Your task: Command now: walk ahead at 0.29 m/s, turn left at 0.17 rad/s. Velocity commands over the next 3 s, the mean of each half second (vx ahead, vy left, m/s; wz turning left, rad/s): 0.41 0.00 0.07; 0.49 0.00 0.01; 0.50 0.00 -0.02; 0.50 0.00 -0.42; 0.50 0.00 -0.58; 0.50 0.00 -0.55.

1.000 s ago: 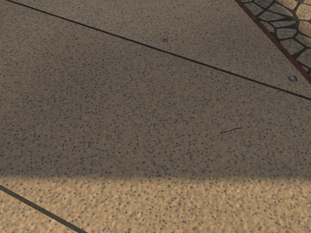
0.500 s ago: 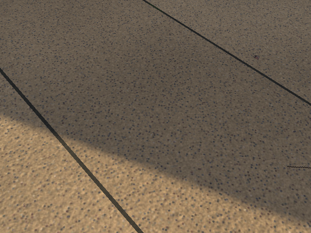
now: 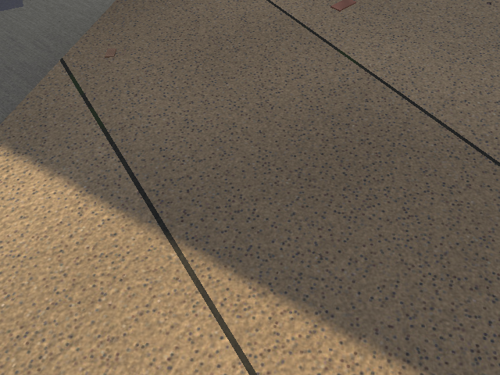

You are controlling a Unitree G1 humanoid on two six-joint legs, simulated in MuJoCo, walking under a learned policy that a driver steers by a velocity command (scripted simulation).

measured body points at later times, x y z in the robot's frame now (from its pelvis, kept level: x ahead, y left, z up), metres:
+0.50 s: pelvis +0.20 +0.07 +0.01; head +0.23 +0.08 +0.46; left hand +0.27 +0.35 -0.12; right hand +0.35 -0.20 -0.08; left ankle +0.23 +0.16 -0.73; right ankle +0.12 -0.09 -0.64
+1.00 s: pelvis +0.50 +0.02 +0.00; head +0.53 +0.01 +0.45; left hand +0.65 +0.29 -0.10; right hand +0.55 -0.26 -0.13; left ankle +0.37 +0.17 -0.64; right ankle +0.57 -0.06 -0.73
